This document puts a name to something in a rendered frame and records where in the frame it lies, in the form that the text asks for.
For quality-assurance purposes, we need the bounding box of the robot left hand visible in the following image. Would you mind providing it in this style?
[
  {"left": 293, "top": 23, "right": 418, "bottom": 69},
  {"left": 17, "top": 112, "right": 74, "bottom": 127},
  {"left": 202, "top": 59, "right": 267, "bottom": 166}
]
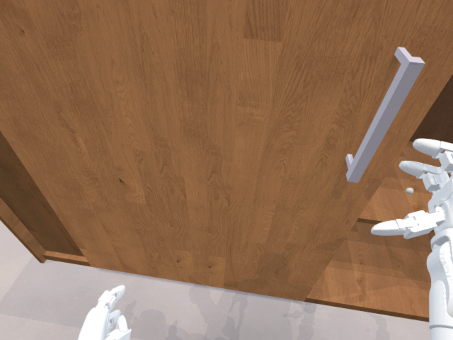
[{"left": 78, "top": 285, "right": 131, "bottom": 340}]

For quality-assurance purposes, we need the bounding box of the handle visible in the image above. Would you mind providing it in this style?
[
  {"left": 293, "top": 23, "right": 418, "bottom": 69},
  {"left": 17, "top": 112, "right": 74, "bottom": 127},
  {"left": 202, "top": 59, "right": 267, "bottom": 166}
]
[{"left": 345, "top": 47, "right": 425, "bottom": 183}]

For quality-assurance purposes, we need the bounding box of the robot right hand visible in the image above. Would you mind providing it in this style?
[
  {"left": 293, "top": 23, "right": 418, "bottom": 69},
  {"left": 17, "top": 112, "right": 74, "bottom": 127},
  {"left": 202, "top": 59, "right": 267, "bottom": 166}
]
[{"left": 371, "top": 139, "right": 453, "bottom": 239}]

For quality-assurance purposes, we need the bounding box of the wardrobe door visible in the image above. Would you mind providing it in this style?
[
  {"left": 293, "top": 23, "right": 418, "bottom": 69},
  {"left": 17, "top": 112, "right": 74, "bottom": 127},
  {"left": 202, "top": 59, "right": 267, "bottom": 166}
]
[
  {"left": 0, "top": 131, "right": 84, "bottom": 256},
  {"left": 0, "top": 0, "right": 453, "bottom": 302}
]

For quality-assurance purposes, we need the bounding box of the robot right forearm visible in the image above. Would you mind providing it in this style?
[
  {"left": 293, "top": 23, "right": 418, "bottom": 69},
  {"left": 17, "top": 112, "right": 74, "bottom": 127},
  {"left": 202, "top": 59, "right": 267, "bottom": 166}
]
[{"left": 427, "top": 228, "right": 453, "bottom": 340}]

